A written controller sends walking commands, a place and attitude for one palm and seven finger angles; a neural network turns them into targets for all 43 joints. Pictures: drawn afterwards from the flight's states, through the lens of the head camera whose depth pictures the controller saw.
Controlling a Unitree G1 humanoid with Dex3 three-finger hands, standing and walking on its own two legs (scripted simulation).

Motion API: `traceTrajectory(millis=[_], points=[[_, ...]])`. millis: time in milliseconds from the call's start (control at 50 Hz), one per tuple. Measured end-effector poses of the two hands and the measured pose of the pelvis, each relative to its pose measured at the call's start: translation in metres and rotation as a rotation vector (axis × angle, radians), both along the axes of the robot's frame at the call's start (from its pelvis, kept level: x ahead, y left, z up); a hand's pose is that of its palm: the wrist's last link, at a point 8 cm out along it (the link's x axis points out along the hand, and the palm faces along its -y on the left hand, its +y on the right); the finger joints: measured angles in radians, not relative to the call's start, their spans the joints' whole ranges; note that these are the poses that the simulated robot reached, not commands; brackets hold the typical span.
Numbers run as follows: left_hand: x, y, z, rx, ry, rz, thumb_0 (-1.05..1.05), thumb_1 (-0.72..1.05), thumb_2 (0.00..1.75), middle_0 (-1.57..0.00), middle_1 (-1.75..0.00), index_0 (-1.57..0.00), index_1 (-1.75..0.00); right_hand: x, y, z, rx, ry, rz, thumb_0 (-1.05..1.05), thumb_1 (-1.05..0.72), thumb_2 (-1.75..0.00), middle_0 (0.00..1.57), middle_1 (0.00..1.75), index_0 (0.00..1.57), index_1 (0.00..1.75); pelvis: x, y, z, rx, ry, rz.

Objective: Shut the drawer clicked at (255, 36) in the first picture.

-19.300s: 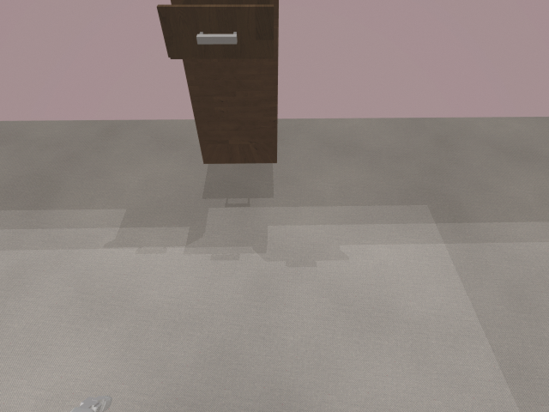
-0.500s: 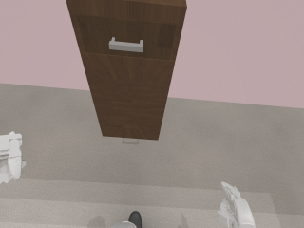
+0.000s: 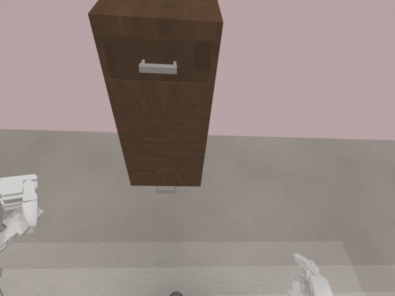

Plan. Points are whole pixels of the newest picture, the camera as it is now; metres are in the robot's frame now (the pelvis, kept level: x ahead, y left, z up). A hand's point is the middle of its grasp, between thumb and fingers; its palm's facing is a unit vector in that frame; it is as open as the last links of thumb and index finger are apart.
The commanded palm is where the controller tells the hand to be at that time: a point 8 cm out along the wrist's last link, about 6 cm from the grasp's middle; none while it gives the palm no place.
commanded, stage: stop stepping back and stand still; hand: left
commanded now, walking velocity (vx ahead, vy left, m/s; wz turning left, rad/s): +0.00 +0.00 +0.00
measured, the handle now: (158, 65) +0.82 +0.15 +0.04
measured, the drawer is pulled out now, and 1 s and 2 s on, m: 0.00 0.00 0.00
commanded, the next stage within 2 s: none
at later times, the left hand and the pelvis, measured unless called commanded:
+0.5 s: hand out of the picture +0.17 +0.27 +0.16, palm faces +0.31 -0.83 -0.46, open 3.2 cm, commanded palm +0.12 +0.32 +0.18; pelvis -0.01 +0.04 +0.00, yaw -1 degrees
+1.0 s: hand (7, 210) +0.21 +0.28 +0.15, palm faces +0.34 -0.82 -0.46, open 3.2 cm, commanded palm +0.15 +0.32 +0.18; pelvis +0.02 +0.04 +0.00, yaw -1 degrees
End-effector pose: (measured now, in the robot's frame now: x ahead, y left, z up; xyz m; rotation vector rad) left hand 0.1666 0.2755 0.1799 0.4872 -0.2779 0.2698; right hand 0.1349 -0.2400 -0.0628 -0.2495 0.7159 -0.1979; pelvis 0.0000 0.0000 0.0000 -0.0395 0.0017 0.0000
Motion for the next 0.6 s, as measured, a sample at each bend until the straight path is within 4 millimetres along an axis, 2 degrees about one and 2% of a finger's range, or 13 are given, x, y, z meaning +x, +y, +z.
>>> traceTrajectory(millis=[60, 100, 180, 240, 360, 440, 540, 600], points=[[-0.019, -0.004, 0.008, 0.046, 0.007, -0.056, 0.01, 0.89, 0.9, -1.4, -1.6, -1.4, -1.6, -0.003, 0.007, -0.002, 0.012, 0.002, 0.012, 0.01, -0.91, -0.9, 0.21, 0.3, 0.2, 0.3, -0.005, 0.004, -0.002, -0.008, -0.002, -0.011], [-0.027, 0.003, 0.006, 0.046, 0.002, -0.043, 0.01, 0.89, 0.9, -1.4, -1.6, -1.4, -1.6, -0.005, 0.009, -0.006, 0.011, 0.016, -0.004, 0.01, -0.91, -0.9, 0.21, 0.3, 0.21, 0.3, -0.003, 0.009, -0.004, -0.013, -0.006, -0.029], [-0.025, 0.03, -0.008, -0.004, -0.022, 0.052, 0.01, 0.88, 0.9, -1.41, -1.6, -1.4, -1.6, -0.007, 0.018, -0.014, -0.01, 0.033, -0.016, 0.01, -0.91, -0.9, 0.21, 0.3, 0.2, 0.3, -0.004, 0.022, -0.008, -0.014, -0.024, -0.013], [-0.02, 0.042, -0.013, -0.04, -0.001, 0.103, 0.01, 0.89, 0.9, -1.41, -1.6, -1.4, -1.6, -0.007, 0.031, -0.009, 0.001, 0.018, -0.001, 0.01, -0.91, -0.9, 0.21, 0.3, 0.2, 0.3, -0.008, 0.027, -0.003, 0.007, -0.027, -0.025], [-0.021, 0.029, -0.001, 0.007, 0.022, 0.033, 0.01, 0.89, 0.9, -1.4, -1.6, -1.4, -1.6, -0.002, 0.053, 0.001, 0.053, -0.036, 0.049, 0.01, -0.91, -0.9, 0.21, 0.3, 0.2, 0.3, -0.015, 0.03, 0.003, 0.019, 0.0, -0.028], [-0.027, 0.027, 0.0, 0.036, 0.055, -0.006, 0.01, 0.89, 0.9, -1.4, -1.6, -1.4, -1.6, 0.0, 0.055, -0.005, 0.059, -0.017, 0.055, 0.01, -0.9, -0.9, 0.21, 0.3, 0.21, 0.3, -0.017, 0.034, 0.001, -0.001, -0.001, -0.017], [-0.028, 0.046, -0.01, 0.005, 0.053, 0.048, 0.01, 0.89, 0.9, -1.41, -1.6, -1.4, -1.6, -0.001, 0.049, -0.014, 0.027, 0.027, 0.018, 0.01, -0.9, -0.9, 0.21, 0.3, 0.21, 0.3, -0.009, 0.042, -0.005, -0.02, -0.024, -0.021], [-0.021, 0.055, -0.016, -0.027, 0.053, 0.087, 0.01, 0.89, 0.9, -1.41, -1.6, -1.4, -1.6, 0.0, 0.049, -0.011, 0.009, 0.033, 0.01, 0.01, -0.91, -0.9, 0.21, 0.3, 0.21, 0.3, -0.006, 0.045, -0.002, 0.006, -0.027, -0.029]])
